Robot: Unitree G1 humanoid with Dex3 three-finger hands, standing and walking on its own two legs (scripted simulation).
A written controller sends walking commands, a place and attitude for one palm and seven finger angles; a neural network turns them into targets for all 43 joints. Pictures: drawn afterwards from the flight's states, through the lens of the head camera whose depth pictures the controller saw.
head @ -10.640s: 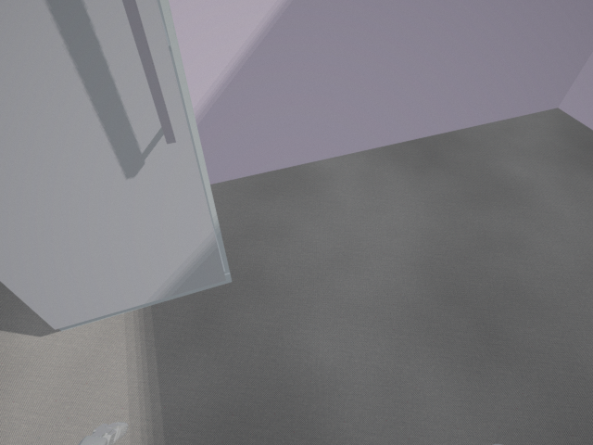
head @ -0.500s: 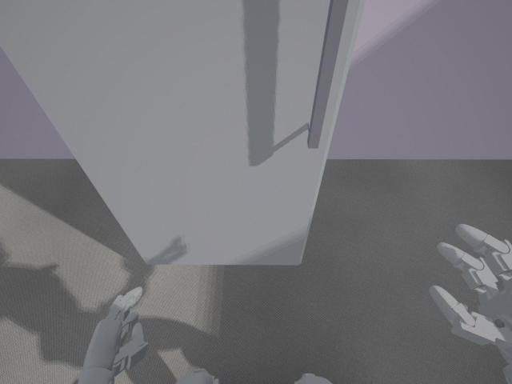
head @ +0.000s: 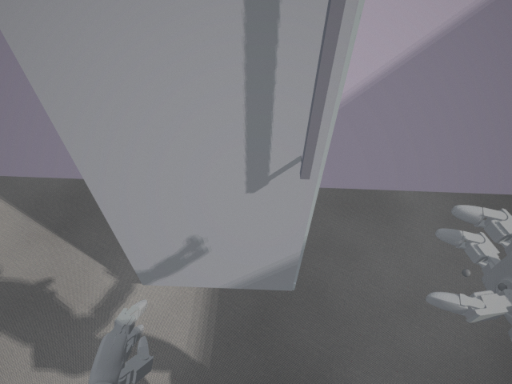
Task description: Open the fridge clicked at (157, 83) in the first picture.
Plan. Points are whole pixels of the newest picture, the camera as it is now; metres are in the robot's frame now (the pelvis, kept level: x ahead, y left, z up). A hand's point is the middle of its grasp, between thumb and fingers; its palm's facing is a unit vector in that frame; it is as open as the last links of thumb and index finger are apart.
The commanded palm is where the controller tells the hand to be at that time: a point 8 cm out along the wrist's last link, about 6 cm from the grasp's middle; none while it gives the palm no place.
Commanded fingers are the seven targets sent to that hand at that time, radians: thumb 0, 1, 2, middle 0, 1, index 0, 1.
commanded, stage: raise the hand to about handle height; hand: right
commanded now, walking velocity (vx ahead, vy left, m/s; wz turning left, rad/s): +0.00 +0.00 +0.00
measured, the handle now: (321, 69) +0.55 -0.10 +0.24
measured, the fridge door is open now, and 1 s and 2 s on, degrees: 0 0 0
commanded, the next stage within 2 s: move the hooked fingers beside the handle in 1.00 s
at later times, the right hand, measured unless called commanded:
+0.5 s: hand (496, 193) +0.29 -0.27 +0.22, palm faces +0.12 +0.99 -0.08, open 14.0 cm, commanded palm +0.25 -0.30 +0.22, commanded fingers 0.00 0.50 -0.30 0.30 1.20 0.30 1.20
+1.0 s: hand (483, 198) +0.29 -0.25 +0.21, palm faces +0.11 +0.99 -0.07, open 14.0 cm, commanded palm +0.24 -0.29 +0.22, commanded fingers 0.00 0.50 -0.30 0.30 1.20 0.30 1.20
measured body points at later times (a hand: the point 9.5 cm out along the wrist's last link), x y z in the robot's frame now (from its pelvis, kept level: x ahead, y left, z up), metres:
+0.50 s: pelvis +0.01 +0.02 +0.02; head +0.00 +0.04 +0.47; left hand +0.21 +0.24 -0.05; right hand +0.28 -0.32 +0.22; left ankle +0.03 +0.14 -0.72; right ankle -0.01 -0.10 -0.72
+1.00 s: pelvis +0.00 +0.03 +0.02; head -0.02 +0.05 +0.47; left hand +0.20 +0.25 -0.05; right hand +0.27 -0.30 +0.22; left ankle +0.03 +0.14 -0.72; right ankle -0.01 -0.10 -0.72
